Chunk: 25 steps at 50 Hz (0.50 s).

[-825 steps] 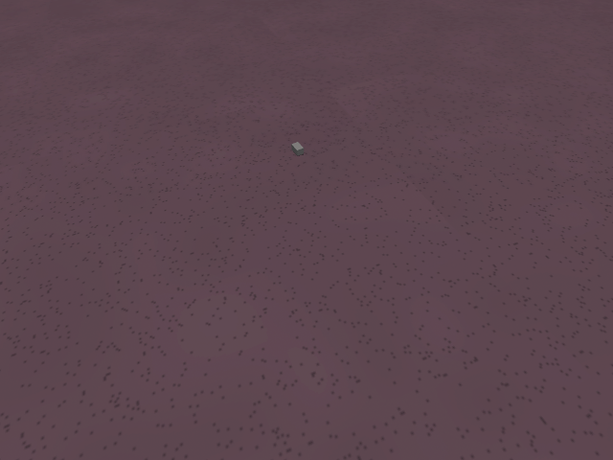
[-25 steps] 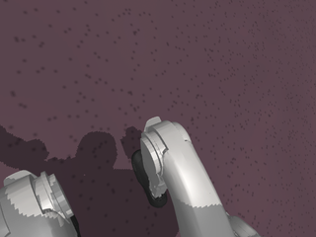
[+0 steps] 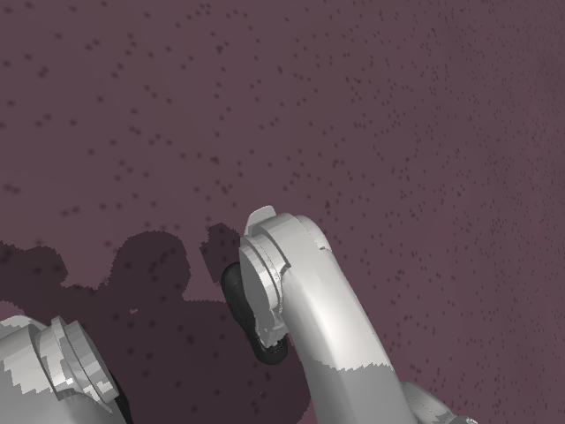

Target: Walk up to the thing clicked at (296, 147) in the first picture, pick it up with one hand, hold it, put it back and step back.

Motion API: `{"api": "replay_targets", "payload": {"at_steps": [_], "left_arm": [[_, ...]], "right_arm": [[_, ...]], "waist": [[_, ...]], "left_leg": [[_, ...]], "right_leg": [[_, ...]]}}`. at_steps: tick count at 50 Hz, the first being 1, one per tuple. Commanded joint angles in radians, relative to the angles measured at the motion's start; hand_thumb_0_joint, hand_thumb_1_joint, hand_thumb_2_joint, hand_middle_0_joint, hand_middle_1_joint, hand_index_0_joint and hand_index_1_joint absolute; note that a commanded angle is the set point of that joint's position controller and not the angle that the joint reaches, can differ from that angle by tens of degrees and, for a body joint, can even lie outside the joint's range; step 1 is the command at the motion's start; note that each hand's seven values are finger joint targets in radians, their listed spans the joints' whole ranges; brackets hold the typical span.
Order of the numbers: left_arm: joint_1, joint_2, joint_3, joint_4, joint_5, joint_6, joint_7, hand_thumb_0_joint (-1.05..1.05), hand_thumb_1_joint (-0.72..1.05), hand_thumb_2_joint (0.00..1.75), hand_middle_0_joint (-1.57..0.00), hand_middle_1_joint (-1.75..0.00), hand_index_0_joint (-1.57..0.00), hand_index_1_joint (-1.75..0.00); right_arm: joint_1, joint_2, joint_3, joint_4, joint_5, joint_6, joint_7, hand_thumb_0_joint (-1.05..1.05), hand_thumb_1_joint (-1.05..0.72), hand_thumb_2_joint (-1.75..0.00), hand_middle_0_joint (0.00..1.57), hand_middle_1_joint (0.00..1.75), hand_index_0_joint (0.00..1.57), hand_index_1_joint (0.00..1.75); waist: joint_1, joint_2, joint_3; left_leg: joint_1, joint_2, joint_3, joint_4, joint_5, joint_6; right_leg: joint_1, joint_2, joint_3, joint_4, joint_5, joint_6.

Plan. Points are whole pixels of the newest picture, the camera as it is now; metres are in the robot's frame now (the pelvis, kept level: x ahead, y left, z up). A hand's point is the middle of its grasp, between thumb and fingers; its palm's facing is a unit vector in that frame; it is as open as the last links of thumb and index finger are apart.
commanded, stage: close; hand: left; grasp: from above
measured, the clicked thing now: out of the picture +0.49 +0.31 -0.29
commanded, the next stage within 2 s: settle in 1.58 s
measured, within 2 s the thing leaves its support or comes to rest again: leaves its support in 1.94 s
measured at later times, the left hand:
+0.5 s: hand out of the picture +0.47 +0.29 -0.26, palm faces -0.44 -0.15 -0.89, open 11.1 cm
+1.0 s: hand out of the picture +0.47 +0.30 -0.26, palm faces -0.45 -0.15 -0.88, open 8.6 cm
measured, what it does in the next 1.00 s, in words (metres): stands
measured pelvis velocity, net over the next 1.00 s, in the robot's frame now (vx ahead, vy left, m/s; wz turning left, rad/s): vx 0.00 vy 0.00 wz -0.01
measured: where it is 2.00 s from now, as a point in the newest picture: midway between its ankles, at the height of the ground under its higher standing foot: (197, 380)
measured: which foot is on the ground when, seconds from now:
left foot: down 0.00-1.00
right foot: down 0.00-1.00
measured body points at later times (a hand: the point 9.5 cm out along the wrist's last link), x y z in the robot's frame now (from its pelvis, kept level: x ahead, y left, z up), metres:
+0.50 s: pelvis +0.00 +0.00 +0.01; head +0.29 +0.13 +0.32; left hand +0.49 +0.30 -0.21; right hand +0.02 -0.24 -0.04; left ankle +0.06 +0.12 -0.27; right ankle +0.14 -0.14 -0.27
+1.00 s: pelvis +0.00 +0.00 +0.01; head +0.29 +0.13 +0.32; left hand +0.49 +0.31 -0.21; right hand +0.02 -0.24 -0.04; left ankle +0.06 +0.12 -0.27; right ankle +0.14 -0.14 -0.27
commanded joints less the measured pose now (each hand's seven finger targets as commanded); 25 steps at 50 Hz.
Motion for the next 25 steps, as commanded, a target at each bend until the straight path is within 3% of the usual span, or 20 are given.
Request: {"api": "replay_targets", "payload": {"at_steps": [1, 4, 7, 10, 12, 13, 14, 17, 18, 23, 24, 25], "left_arm": [[-0.266, 0.187, -0.011, -0.124, -0.024, -0.007, 0.030, 0.00, -0.21, 0.73, -0.33, -0.76, -0.33, -0.76], [-0.266, 0.200, 0.001, -0.144, -0.024, -0.011, 0.026, 0.00, -0.15, 0.68, -0.37, -0.72, -0.37, -0.72], [-0.261, 0.207, -0.006, -0.128, -0.032, -0.009, 0.017, 0.00, -0.13, 0.66, -0.38, -0.72, -0.39, -0.71], [-0.240, 0.224, 0.010, -0.125, -0.029, -0.014, 0.013, 0.00, -0.12, 0.65, -0.40, -0.69, -0.40, -0.69], [-0.224, 0.195, -0.004, -0.108, -0.026, -0.017, 0.008, 0.00, -0.09, 0.63, -0.41, -0.69, -0.42, -0.68], [-0.222, 0.169, -0.018, -0.107, -0.031, -0.021, 0.001, 0.00, -0.07, 0.62, -0.42, -0.69, -0.43, -0.67], [-0.233, 0.176, -0.025, -0.115, -0.041, -0.026, -0.001, 0.00, -0.07, 0.61, -0.42, -0.69, -0.43, -0.67], [-0.241, 0.210, -0.009, -0.134, -0.041, -0.037, 0.007, 0.00, -0.04, 0.59, -0.45, -0.65, -0.46, -0.64], [-0.232, 0.198, -0.024, -0.126, -0.041, -0.038, 0.007, 0.00, -0.01, 0.57, -0.48, -0.64, -0.49, -0.62], [-0.237, 0.196, -0.024, -0.153, -0.025, -0.041, 0.025, 0.00, 0.05, 0.53, -0.52, -0.58, -0.53, -0.57], [-0.253, 0.227, -0.005, -0.168, -0.027, -0.043, 0.035, 0.00, 0.08, 0.51, -0.54, -0.58, -0.55, -0.56], [-0.245, 0.204, -0.019, -0.143, -0.028, -0.037, 0.032, 0.00, 0.09, 0.51, -0.55, -0.55, -0.56, -0.54]], "right_arm": [[0.184, -0.346, -0.089, 0.024, 0.005, 0.001, -0.007, 0.00, -0.89, -0.90, 0.20, 0.30, 0.20, 0.30], [0.202, -0.347, -0.086, 0.032, 0.001, 0.004, -0.003, 0.00, -0.89, -0.90, 0.20, 0.30, 0.20, 0.30], [0.196, -0.350, -0.092, 0.029, 0.008, 0.008, -0.011, 0.00, -0.89, -0.90, 0.20, 0.30, 0.20, 0.30], [0.210, -0.349, -0.090, 0.034, 0.006, 0.019, -0.016, 0.00, -0.89, -0.90, 0.20, 0.30, 0.20, 0.30], [0.209, -0.338, -0.086, 0.031, 0.004, 0.025, -0.017, 0.00, -0.89, -0.90, 0.20, 0.30, 0.20, 0.30], [0.207, -0.337, -0.080, 0.022, 0.000, 0.023, -0.012, 0.00, -0.89, -0.90, 0.20, 0.30, 0.20, 0.30], [0.207, -0.339, -0.079, 0.025, 0.001, 0.025, -0.015, 0.00, -0.89, -0.90, 0.20, 0.30, 0.20, 0.30], [0.218, -0.339, -0.079, 0.032, 0.005, 0.031, -0.024, 0.00, -0.89, -0.90, 0.20, 0.30, 0.20, 0.30], [0.206, -0.342, -0.080, 0.023, 0.004, 0.029, -0.026, 0.00, -0.89, -0.90, 0.20, 0.30, 0.20, 0.30], [0.203, -0.341, -0.082, 0.018, 0.002, 0.022, -0.026, 0.00, -0.89, -0.90, 0.20, 0.30, 0.20, 0.30], [0.209, -0.343, -0.079, 0.026, 0.005, 0.026, -0.027, 0.00, -0.89, -0.90, 0.20, 0.30, 0.20, 0.30], [0.191, -0.347, -0.084, 0.017, 0.006, 0.020, -0.026, 0.00, -0.89, -0.90, 0.20, 0.30, 0.20, 0.30]], "waist": [[-0.077, 0.582, -0.626], [-0.077, 0.617, -0.642], [-0.073, 0.594, -0.608], [-0.068, 0.606, -0.625], [-0.068, 0.593, -0.625], [-0.082, 0.579, -0.600], [-0.083, 0.573, -0.607], [-0.072, 0.569, -0.625], [-0.072, 0.563, -0.619], [-0.072, 0.600, -0.619], [-0.068, 0.615, -0.624], [-0.071, 0.593, -0.607]], "left_leg": [[0.525, 0.042, 0.094, -0.284, 0.231, -0.009], [0.559, 0.046, 0.091, -0.278, 0.278, -0.013], [0.519, 0.041, 0.101, -0.288, 0.211, -0.008], [0.519, 0.045, 0.095, -0.301, 0.227, -0.011], [0.526, 0.045, 0.088, -0.300, 0.240, -0.013], [0.514, 0.044, 0.089, -0.285, 0.246, -0.011], [0.508, 0.042, 0.095, -0.286, 0.235, -0.007], [0.501, 0.043, 0.097, -0.290, 0.233, -0.003], [0.502, 0.041, 0.101, -0.289, 0.223, -0.004], [0.547, 0.048, 0.095, -0.299, 0.234, -0.014], [0.548, 0.049, 0.092, -0.307, 0.240, -0.015], [0.541, 0.045, 0.096, -0.297, 0.223, -0.012]], "right_leg": [[0.355, 0.023, -0.170, -0.155, 0.256, -0.088], [0.347, 0.019, -0.174, -0.147, 0.280, -0.088], [0.348, 0.023, -0.171, -0.160, 0.236, -0.090], [0.359, 0.024, -0.172, -0.166, 0.246, -0.094], [0.354, 0.025, -0.177, -0.160, 0.253, -0.093], [0.343, 0.022, -0.182, -0.157, 0.257, -0.091], [0.367, 0.028, -0.178, -0.166, 0.253, -0.090], [0.384, 0.028, -0.174, -0.182, 0.256, -0.088], [0.387, 0.030, -0.174, -0.179, 0.249, -0.090], [0.357, 0.026, -0.181, -0.170, 0.252, -0.090], [0.369, 0.027, -0.180, -0.174, 0.258, -0.091], [0.354, 0.024, -0.177, -0.166, 0.248, -0.090]]}}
